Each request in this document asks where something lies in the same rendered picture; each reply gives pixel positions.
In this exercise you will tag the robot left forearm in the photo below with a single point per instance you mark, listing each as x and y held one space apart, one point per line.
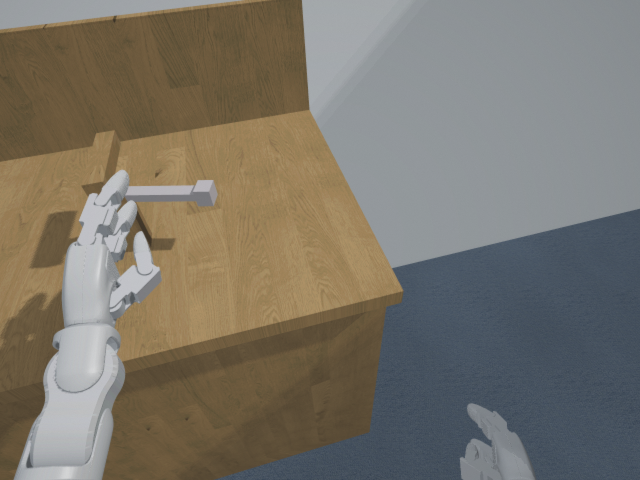
70 438

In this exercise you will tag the counter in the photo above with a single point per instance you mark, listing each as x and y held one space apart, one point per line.
262 341

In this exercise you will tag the tap lever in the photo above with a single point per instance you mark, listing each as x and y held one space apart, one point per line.
204 193

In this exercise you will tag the robot left hand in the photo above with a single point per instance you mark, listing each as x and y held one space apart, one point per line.
90 272

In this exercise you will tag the robot right hand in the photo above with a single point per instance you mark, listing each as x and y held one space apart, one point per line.
507 459

